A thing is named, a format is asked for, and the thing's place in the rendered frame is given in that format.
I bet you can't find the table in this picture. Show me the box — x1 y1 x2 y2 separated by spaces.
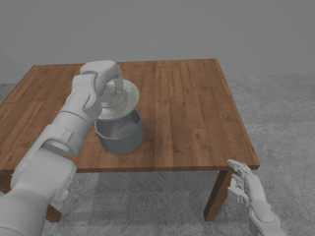
0 58 260 222

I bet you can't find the robot left forearm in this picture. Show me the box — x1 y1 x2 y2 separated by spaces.
10 69 107 189

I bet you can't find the robot left hand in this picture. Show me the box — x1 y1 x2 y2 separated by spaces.
80 60 123 103

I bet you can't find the knob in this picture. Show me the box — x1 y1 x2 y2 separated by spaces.
106 84 117 97

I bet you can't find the lid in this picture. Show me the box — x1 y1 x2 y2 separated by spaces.
96 79 140 121

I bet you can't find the robot right hand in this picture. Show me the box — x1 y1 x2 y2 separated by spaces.
227 159 267 208

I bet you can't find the pot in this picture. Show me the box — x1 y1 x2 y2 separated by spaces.
94 109 144 154

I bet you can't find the left robot upper arm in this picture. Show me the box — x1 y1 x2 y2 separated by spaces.
0 147 77 236

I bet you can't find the robot right forearm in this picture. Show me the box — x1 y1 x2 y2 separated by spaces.
247 201 286 236

